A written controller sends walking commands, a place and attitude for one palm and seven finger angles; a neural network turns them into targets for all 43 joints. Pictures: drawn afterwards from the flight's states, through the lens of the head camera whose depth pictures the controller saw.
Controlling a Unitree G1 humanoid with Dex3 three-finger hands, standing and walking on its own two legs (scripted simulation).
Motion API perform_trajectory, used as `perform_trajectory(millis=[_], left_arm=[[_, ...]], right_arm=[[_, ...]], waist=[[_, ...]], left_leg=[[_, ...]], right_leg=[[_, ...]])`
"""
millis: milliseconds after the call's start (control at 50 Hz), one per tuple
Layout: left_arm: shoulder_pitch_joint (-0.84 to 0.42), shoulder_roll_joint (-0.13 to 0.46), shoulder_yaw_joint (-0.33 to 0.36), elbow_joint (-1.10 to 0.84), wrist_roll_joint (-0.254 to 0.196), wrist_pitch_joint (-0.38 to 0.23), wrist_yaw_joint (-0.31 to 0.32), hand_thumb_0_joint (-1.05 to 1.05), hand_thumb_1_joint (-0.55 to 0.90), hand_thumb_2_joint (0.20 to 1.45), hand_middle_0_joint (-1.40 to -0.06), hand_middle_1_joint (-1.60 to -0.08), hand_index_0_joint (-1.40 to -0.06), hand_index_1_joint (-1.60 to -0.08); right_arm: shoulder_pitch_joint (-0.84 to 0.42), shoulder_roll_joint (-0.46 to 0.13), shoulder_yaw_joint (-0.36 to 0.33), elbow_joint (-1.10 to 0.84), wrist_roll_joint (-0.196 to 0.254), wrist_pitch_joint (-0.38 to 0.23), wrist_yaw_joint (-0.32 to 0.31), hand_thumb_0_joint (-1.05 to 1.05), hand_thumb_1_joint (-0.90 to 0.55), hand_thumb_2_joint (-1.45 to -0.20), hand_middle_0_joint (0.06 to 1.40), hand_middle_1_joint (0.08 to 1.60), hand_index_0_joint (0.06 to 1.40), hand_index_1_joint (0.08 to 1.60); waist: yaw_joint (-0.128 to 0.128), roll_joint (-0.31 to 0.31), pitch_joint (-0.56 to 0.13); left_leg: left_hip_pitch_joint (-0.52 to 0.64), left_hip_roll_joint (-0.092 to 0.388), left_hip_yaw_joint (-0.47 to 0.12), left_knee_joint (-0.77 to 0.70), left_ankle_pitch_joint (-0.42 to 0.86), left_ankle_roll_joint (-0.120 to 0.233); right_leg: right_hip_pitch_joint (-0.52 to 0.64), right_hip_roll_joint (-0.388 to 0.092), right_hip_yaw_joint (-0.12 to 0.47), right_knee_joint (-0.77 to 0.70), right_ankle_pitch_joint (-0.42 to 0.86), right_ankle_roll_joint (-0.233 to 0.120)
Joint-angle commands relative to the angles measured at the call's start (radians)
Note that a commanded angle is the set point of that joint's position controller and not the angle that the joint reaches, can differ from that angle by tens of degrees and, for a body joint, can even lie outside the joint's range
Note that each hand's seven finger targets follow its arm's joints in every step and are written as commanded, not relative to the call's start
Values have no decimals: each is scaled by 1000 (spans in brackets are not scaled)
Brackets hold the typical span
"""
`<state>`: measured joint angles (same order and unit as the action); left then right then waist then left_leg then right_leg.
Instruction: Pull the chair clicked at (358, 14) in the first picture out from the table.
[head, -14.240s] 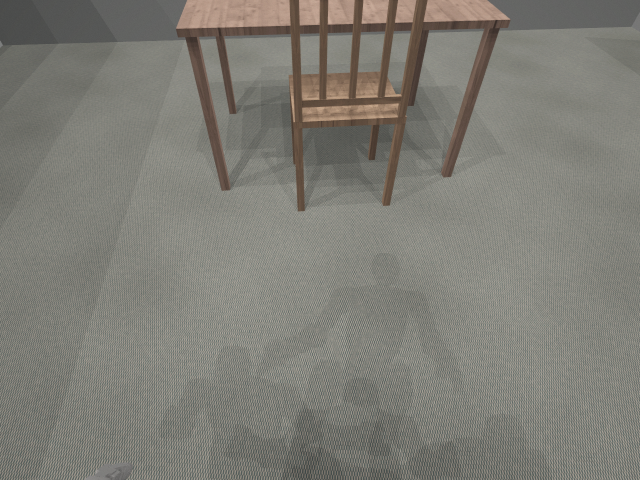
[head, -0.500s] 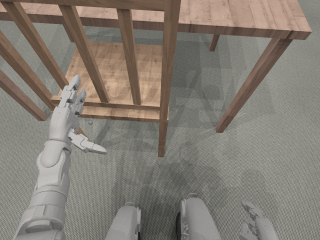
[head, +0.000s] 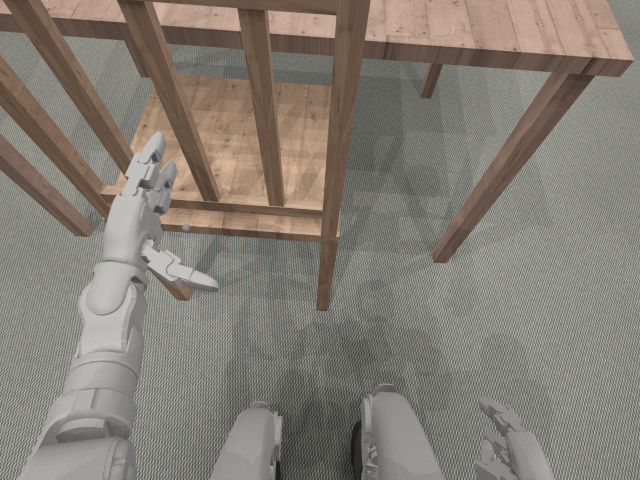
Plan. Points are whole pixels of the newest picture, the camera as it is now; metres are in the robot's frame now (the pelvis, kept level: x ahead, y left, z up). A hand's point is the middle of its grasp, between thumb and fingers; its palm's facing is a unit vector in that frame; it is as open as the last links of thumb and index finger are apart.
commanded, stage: push the fingers through the gap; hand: left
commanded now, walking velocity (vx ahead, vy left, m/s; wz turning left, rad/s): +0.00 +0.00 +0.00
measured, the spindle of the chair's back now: (183, 125) +0.53 +0.18 +0.07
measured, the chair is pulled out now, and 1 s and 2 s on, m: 0.00 0.00 0.00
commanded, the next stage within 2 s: hook a spindle and tug to test in 1.36 s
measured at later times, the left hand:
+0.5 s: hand (198, 194) +0.46 +0.16 +0.03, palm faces -0.07 -1.00 -0.06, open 16.9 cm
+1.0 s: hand (203, 165) +0.50 +0.16 +0.04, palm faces -0.06 -1.00 -0.05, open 16.9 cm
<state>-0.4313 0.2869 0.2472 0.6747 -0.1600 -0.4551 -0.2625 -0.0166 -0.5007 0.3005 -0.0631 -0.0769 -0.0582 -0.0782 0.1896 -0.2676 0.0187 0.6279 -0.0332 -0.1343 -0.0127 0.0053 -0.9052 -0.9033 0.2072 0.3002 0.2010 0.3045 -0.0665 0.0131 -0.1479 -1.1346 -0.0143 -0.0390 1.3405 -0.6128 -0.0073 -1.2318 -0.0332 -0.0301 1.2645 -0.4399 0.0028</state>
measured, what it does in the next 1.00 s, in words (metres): stands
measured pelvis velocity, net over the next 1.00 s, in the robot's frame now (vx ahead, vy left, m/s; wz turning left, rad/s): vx -0.01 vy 0.00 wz -0.02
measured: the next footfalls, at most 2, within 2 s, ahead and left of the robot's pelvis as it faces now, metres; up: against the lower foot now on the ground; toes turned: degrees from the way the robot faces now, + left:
none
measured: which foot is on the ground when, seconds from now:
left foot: down 0.00-1.00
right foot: down 0.00-1.00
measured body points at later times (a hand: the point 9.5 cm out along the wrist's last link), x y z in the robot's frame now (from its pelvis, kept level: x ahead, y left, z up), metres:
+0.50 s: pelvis +0.00 +0.00 +0.00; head +0.14 +0.00 +0.43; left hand +0.45 +0.21 +0.04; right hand +0.08 -0.27 -0.12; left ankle +0.01 +0.12 -0.61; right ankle +0.08 -0.13 -0.61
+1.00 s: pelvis -0.01 +0.00 -0.01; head +0.15 +0.01 +0.41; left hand +0.49 +0.21 +0.04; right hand +0.04 -0.27 -0.13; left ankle +0.01 +0.12 -0.61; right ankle +0.08 -0.13 -0.61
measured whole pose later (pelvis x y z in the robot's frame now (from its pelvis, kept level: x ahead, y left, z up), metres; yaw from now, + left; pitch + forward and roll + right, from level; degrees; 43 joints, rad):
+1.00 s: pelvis -0.01 +0.00 -0.01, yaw -1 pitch +27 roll -1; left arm -0.84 0.43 0.38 1.10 -0.07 -0.49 -0.24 -0.02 -0.50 0.30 -0.06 -0.08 -0.06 -0.08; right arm 0.29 -0.28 0.02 0.66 -0.06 -0.08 0.03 0.00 -0.91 -0.90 0.21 0.30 0.20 0.30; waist -0.16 0.02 -0.14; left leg -1.23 0.00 -0.03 1.36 -0.60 0.00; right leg -1.33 -0.02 -0.02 1.27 -0.41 0.01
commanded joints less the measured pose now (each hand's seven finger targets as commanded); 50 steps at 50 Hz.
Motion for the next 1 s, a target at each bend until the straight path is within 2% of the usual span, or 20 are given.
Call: perform_trajectory(millis=[0,40,80,100,140,200,220,300,360,420,460,480,580,620,680,720,800,880,940,980], left_arm=[[-329,171,48,-130,-15,-41,-1,0,-500,300,-60,-80,-60,-80],[-357,212,81,-128,-13,-44,5,0,-500,300,-60,-80,-60,-80],[-372,210,80,-157,-11,-54,11,0,-500,300,-60,-80,-60,-80],[-347,200,81,-122,-12,-51,12,0,-500,300,-60,-80,-60,-80],[-372,205,84,-91,-8,-57,17,0,-500,300,-60,-80,-60,-80],[-427,256,120,-34,1,-64,17,0,-500,300,-60,-80,-60,-80],[-445,274,130,-45,7,-73,16,0,-500,300,-60,-80,-60,-80],[-489,234,85,-50,6,-89,7,0,-500,300,-60,-80,-60,-80],[-496,246,98,-1,6,-83,4,0,-500,300,-60,-80,-60,-80],[-572,260,103,38,14,-77,8,0,-500,300,-60,-80,-60,-80],[-591,301,135,29,18,-88,15,0,-500,300,-60,-80,-60,-80],[-583,308,139,51,23,-90,16,0,-500,300,-60,-80,-60,-80],[-649,318,142,107,37,-100,19,0,-500,300,-60,-80,-60,-80],[-669,294,121,139,42,-97,16,0,-500,300,-60,-80,-60,-80],[-697,343,159,151,47,-102,19,0,-500,300,-60,-80,-60,-80],[-704,337,154,162,49,-101,17,0,-500,300,-60,-80,-60,-80],[-750,352,153,204,58,-98,16,0,-500,300,-60,-80,-60,-80],[-796,362,156,185,64,-107,20,0,-500,300,-60,-80,-60,-80],[-837,367,155,226,69,-100,22,0,-500,300,-60,-80,-60,-80],[-795,390,180,261,73,-90,22,0,-500,300,-60,-80,-60,-80]], right_arm=[[84,-156,-62,-88,9,-29,-14,0,-900,-900,200,300,200,300],[91,-160,-60,-93,6,-26,-14,0,-900,-900,200,300,200,300],[100,-157,-63,-95,2,-23,-9,0,-900,-900,200,300,200,300],[104,-154,-63,-95,3,-20,-6,0,-900,-900,200,300,200,300],[110,-155,-62,-90,2,-18,-5,0,-900,-900,200,300,200,300],[117,-160,-59,-76,1,-13,-7,0,-900,-900,200,300,200,300],[120,-161,-60,-76,1,-13,-8,0,-900,-900,200,300,200,300],[136,-161,-63,-74,-1,-13,0,0,-900,-900,200,300,200,300],[154,-170,-69,-64,-2,-10,0,0,-900,-900,200,300,200,300],[164,-170,-66,-49,-4,-6,2,0,-900,-900,200,300,200,300],[173,-173,-66,-53,-8,-6,2,0,-900,-900,200,300,200,300],[174,-174,-65,-54,-8,-5,3,0,-900,-900,200,300,200,300],[188,-176,-64,-45,-12,2,8,0,-900,-900,200,300,200,300],[192,-174,-63,-42,-12,5,12,0,-900,-900,200,300,200,300],[206,-181,-64,-43,-15,10,13,0,-900,-900,200,300,200,300],[211,-179,-63,-43,-16,14,17,0,-900,-900,200,300,200,300],[224,-184,-61,-36,-17,22,20,0,-900,-900,200,300,200,300],[236,-185,-62,-35,-21,23,23,0,-900,-900,200,300,200,300],[245,-189,-60,-25,-23,28,23,0,-900,-900,200,300,200,300],[249,-191,-58,-28,-22,34,25,0,-900,-900,200,300,200,300]], waist=[[-22,26,-453],[-13,42,-473],[-13,57,-521],[-11,22,-505],[-23,17,-482],[-35,-9,-442],[-28,1,-462],[-37,73,-504],[-50,27,-509],[-62,47,-475],[-53,67,-518],[-49,42,-515],[-67,61,-504],[-77,64,-501],[-73,65,-537],[-74,70,-539],[-91,62,-513],[-94,109,-566],[-119,82,-531],[-102,72,-528]], left_leg=[[144,-21,12,-213,296,9],[145,-24,14,-212,312,10],[176,-23,17,-208,356,7],[154,-23,19,-209,349,8],[123,-24,24,-204,322,13],[65,-27,33,-202,249,21],[70,-27,33,-200,253,21],[134,-25,27,-203,301,15],[134,-21,21,-199,321,17],[109,-22,22,-201,280,19],[122,-24,22,-201,289,19],[111,-25,21,-200,285,20],[98,-24,23,-190,291,22],[96,-23,25,-186,293,22],[105,-23,19,-183,303,22],[106,-23,22,-179,318,21],[86,-21,14,-181,294,22],[131,-20,8,-176,328,20],[104,-19,5,-171,310,25],[85,-18,7,-174,303,24]], right_leg=[[396,38,4,-136,164,-22],[408,40,6,-129,179,-25],[424,39,8,-125,223,-24],[437,42,8,-128,223,-23],[431,43,13,-131,211,-21],[436,40,31,-150,156,-17],[442,39,33,-145,160,-19],[418,44,21,-135,195,-24],[408,46,13,-130,212,-21],[389,44,16,-138,176,-20],[400,46,19,-134,182,-22],[409,47,21,-134,180,-22],[388,47,19,-125,190,-22],[379,46,18,-126,196,-22],[383,49,16,-117,203,-23],[388,49,17,-117,220,-23],[369,52,15,-119,195,-23],[355,56,10,-109,214,-25],[336,56,9,-112,203,-23],[352,55,11,-115,198,-24]])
